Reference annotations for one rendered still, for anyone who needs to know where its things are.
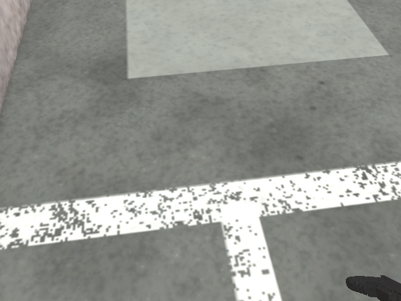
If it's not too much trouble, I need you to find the robot right hand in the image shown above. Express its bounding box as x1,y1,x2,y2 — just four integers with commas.
346,275,401,301

